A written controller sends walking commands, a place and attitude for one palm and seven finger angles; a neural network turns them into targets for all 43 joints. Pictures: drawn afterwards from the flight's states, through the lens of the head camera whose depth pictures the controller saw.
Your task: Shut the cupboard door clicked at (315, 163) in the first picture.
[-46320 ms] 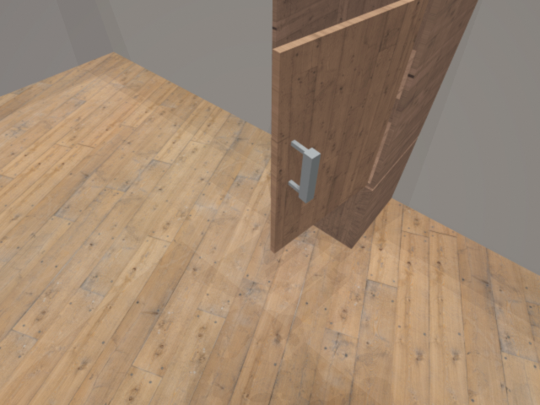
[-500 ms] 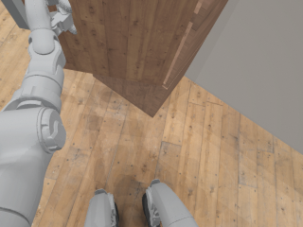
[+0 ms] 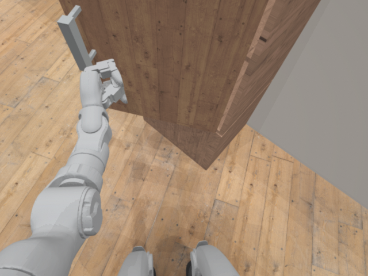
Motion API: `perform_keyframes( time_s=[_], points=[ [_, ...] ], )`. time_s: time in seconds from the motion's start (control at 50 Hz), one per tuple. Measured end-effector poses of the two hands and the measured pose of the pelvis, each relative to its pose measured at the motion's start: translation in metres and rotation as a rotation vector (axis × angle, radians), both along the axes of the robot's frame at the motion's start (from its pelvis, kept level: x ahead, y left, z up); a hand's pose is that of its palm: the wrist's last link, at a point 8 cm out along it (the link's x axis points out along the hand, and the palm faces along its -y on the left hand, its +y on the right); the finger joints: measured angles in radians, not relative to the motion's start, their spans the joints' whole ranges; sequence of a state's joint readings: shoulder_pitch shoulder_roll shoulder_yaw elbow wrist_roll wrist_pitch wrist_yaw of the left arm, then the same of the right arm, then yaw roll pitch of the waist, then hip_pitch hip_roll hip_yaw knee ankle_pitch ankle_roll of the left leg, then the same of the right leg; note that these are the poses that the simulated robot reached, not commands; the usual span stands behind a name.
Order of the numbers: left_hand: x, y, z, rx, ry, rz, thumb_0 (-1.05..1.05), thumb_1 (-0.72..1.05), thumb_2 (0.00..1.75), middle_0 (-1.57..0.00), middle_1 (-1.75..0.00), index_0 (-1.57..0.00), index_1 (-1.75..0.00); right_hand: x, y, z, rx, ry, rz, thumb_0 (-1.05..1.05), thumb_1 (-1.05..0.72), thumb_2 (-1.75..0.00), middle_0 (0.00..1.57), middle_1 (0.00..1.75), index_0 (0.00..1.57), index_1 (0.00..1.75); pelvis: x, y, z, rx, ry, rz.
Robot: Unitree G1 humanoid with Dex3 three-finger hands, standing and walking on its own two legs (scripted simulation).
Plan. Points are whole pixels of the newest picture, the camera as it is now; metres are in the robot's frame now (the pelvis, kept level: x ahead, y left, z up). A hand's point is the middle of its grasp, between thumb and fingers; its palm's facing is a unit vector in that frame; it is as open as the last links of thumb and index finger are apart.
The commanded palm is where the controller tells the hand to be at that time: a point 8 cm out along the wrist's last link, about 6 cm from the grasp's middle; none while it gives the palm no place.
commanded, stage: pull the fist back off the door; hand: left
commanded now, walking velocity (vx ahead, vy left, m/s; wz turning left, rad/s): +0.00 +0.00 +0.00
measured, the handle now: (81, 40) +0.65 +0.19 +0.07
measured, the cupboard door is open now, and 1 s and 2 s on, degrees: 28 28 28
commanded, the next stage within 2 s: draw the hand back to the body in 0.12 s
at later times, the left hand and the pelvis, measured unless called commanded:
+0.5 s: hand (101, 101) +0.45 +0.12 +0.09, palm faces +0.08 -1.00 -0.03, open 3.1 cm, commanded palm +0.40 +0.18 +0.11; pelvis -0.01 +0.00 +0.02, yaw -1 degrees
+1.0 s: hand (14, 160) +0.31 +0.20 +0.17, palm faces +0.17 -0.96 -0.24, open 3.3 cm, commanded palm +0.26 +0.25 +0.19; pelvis +0.01 +0.01 +0.08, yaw +1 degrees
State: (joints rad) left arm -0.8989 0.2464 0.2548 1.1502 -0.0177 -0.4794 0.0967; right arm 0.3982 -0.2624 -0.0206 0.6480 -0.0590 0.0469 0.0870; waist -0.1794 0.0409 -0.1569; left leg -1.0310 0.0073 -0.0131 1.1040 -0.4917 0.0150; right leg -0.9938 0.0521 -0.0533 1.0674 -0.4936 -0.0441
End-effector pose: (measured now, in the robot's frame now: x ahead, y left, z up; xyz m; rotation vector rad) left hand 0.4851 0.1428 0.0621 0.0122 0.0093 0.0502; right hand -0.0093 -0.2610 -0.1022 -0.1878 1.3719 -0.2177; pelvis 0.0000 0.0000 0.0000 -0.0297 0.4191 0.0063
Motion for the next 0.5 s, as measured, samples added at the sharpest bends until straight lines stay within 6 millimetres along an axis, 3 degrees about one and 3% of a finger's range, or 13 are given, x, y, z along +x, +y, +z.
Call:
perform_keyframes(
  time_s=[0.12,0.2,0.34,0.5],
  points=[
    [-0.016,-0.005,0.003,-0.001,-0.02,0.004,0.02,0.9,0.9,-1.3,-1.5,-1.3,-1.5,0.026,-0.003,-0.003,-0.013,-0.092,0.023,0.0,-0.91,-0.9,0.2,0.3,0.2,0.3,-0.005,0.0,0.0,0.005,-0.021,0.0],
    [-0.017,-0.006,0.005,0.017,-0.012,0.004,0.02,0.9,0.9,-1.3,-1.5,-1.3,-1.5,0.033,0.001,-0.007,-0.004,-0.122,0.032,0.0,-0.91,-0.9,0.2,0.3,0.2,0.3,-0.01,0.0,-0.002,0.007,-0.028,0.002],
    [-0.017,0.0,0.016,0.007,-0.041,0.019,0.02,0.9,0.9,-1.3,-1.5,-1.3,-1.5,0.018,0.01,-0.012,0.022,-0.114,0.006,0.0,-0.91,-0.9,0.2,0.3,0.2,0.3,-0.016,0.0,-0.003,0.012,-0.03,-0.011],
    [-0.061,0.03,0.033,0.016,-0.02,0.031,0.02,0.9,0.9,-1.3,-1.5,-1.29,-1.5,0.009,0.019,0.007,0.063,-0.11,-0.04,0.0,-0.91,-0.9,0.2,0.3,0.2,0.3,-0.008,0.001,0.022,0.02,-0.115,-0.033]
  ],
)
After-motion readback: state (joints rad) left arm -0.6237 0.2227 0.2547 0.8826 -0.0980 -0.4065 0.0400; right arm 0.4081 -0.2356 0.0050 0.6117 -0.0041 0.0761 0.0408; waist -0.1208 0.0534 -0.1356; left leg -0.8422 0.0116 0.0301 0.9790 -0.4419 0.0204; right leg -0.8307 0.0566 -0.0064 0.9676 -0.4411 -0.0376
